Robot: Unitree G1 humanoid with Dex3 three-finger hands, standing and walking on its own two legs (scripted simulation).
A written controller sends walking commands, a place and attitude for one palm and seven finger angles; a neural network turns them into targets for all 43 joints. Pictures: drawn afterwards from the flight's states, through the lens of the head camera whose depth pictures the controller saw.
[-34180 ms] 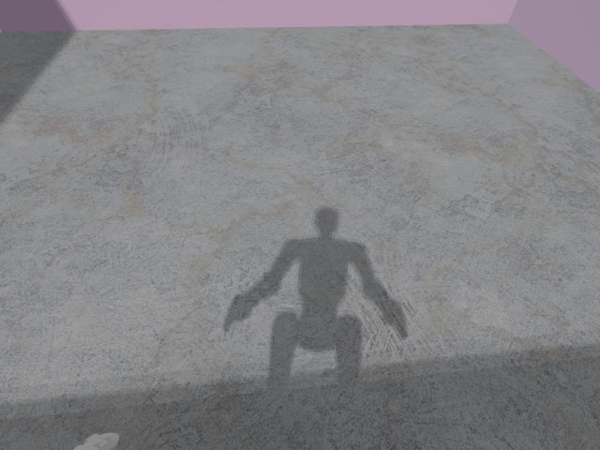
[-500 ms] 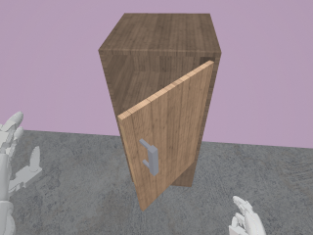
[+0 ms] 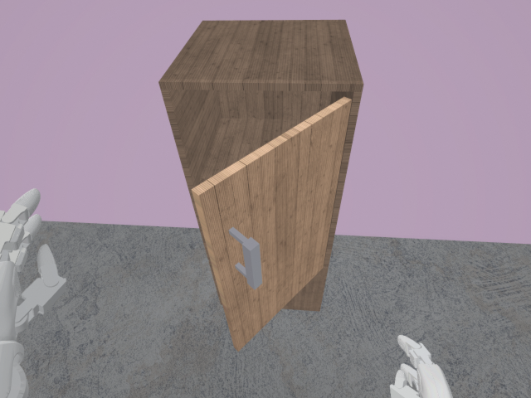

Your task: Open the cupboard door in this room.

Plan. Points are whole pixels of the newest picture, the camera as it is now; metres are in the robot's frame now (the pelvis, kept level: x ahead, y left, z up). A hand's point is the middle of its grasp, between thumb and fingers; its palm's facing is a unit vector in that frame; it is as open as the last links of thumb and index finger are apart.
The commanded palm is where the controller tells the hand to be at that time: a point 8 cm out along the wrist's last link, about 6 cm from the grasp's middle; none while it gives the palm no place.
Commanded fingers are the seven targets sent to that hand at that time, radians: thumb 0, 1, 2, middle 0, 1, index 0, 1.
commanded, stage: step back with the hand held close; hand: left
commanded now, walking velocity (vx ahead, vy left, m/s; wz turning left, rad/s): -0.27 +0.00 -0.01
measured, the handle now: (245, 258) +0.35 +0.09 +0.00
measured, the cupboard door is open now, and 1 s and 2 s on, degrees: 50 50 50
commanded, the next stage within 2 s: stop stepping back and stand still in 1.38 s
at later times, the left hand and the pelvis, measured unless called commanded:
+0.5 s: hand (27, 320) +0.15 +0.28 +0.15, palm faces +0.39 -0.77 -0.51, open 7.4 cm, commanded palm +0.09 +0.32 +0.17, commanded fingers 0.00 0.90 0.90 -0.20 -0.30 -0.20 -0.30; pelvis -0.06 +0.02 -0.01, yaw -1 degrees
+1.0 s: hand out of the picture +0.09 +0.29 +0.15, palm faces +0.44 -0.76 -0.47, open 7.4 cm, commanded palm +0.02 +0.33 +0.17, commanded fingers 0.00 0.90 0.90 -0.20 -0.30 -0.20 -0.30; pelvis -0.11 +0.03 -0.03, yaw +2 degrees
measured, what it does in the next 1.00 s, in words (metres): shifts its weight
